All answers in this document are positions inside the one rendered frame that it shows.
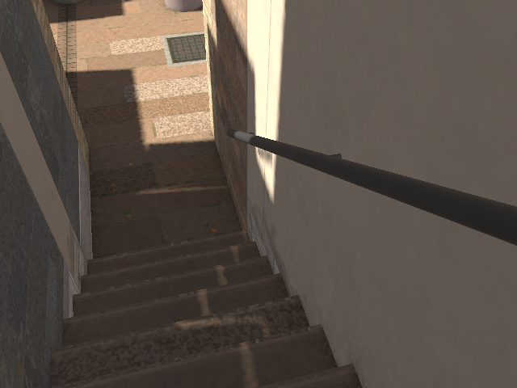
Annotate stairs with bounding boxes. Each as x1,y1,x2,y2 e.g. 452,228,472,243
50,231,363,388

